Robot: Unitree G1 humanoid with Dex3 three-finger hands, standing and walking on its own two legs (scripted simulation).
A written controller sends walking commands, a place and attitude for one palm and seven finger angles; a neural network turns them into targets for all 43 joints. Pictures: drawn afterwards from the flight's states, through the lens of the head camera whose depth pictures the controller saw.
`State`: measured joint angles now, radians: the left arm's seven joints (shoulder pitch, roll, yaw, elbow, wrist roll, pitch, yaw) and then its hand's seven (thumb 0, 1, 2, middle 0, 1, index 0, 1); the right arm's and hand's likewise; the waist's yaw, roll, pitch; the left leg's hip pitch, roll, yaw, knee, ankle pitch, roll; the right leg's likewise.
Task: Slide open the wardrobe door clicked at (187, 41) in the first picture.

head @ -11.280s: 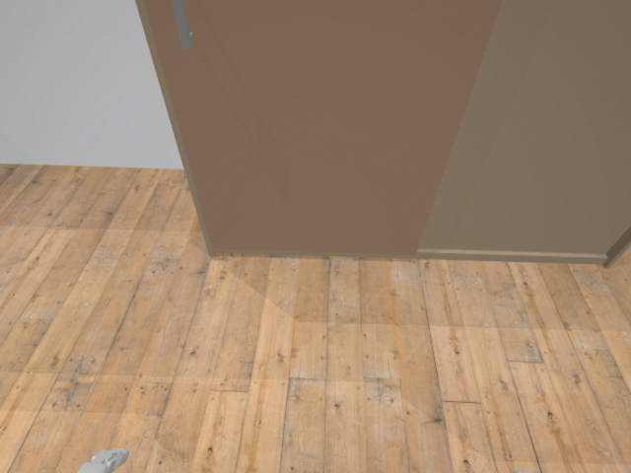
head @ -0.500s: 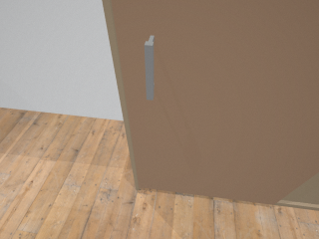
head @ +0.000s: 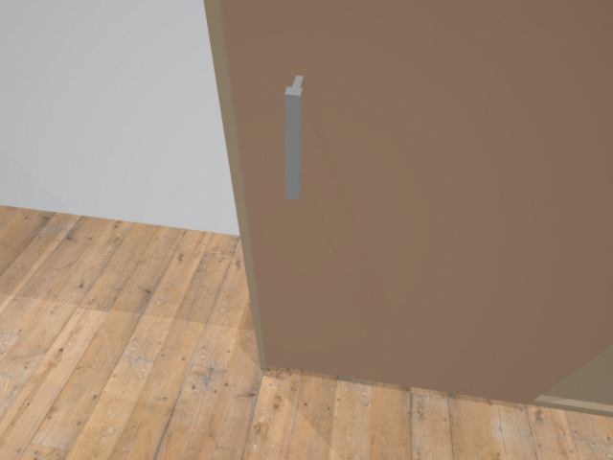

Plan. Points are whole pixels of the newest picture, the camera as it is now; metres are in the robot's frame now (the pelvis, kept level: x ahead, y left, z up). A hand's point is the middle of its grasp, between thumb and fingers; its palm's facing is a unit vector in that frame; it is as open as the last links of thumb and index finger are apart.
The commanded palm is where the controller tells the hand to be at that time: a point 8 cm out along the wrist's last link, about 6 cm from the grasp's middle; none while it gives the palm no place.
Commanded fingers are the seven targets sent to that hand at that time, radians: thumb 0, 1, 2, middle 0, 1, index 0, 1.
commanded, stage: look again from close up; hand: left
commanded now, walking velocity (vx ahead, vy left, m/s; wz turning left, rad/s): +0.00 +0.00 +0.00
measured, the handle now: (295, 141) +0.50 +0.05 +0.17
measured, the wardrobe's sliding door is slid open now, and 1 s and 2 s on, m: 0.00 0.00 0.00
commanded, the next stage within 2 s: raise the hand with hooked fingers in 0.52 s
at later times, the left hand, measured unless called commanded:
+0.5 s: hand out of the picture +0.06 +0.23 -0.17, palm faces -0.04 -0.95 -0.30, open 7.4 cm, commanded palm none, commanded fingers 0.00 0.90 0.90 -0.20 -0.30 -0.20 -0.30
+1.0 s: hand (142, 424) +0.17 +0.22 -0.03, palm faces -0.05 -0.99 -0.09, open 8.4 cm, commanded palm +0.13 +0.28 -0.01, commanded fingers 0.00 0.43 0.70 -0.23 -0.60 -0.23 -0.60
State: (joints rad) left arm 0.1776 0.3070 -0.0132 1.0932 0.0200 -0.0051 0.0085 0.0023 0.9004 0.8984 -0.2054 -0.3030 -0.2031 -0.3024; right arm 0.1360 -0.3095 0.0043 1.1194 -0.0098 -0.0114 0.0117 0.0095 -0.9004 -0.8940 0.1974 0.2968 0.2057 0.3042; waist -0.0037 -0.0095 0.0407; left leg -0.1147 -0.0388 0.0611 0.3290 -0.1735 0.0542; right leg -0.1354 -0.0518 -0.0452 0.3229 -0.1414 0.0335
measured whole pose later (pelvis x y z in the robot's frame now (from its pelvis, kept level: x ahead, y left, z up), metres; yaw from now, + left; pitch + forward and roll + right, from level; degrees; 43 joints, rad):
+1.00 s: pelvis -0.01 -0.03 -0.06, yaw +0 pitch +8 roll +0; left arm 0.41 0.34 0.36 0.23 -0.35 -0.47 -0.55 0.00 0.65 0.79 -0.22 -0.46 -0.22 -0.46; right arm 0.19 -0.24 -0.02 0.56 0.01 -0.32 0.01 0.01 -0.90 -0.89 0.20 0.30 0.21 0.30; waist 0.01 -0.05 -0.07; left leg -0.63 0.01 0.06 0.94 -0.45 0.02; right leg -0.66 -0.03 -0.04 0.95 -0.43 -0.01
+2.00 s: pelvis +0.01 +0.00 -0.02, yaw +2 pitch -3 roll -2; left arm -0.02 0.49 0.42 0.01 -0.36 0.17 -0.48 -0.01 -0.46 0.32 -0.30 -1.17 -0.30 -1.17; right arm 0.18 -0.25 0.10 0.61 0.07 -0.25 -0.11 0.02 -0.90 -0.89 0.20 0.30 0.21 0.30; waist 0.08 0.03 0.00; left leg -0.23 -0.01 0.02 0.60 -0.32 0.05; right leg -0.21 -0.03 -0.08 0.52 -0.26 0.02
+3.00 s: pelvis +0.00 -0.03 -0.01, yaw +1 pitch -5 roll -1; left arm -0.20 0.47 0.40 0.09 -0.34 0.28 -0.44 -0.02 -0.51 0.30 -0.30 -1.20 -0.30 -1.20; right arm 0.18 -0.28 0.08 0.63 0.09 -0.17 -0.12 0.02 -0.90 -0.89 0.20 0.30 0.21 0.30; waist 0.07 0.04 0.00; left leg -0.18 0.02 0.02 0.54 -0.28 0.01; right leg -0.18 0.00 -0.08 0.50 -0.24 -0.02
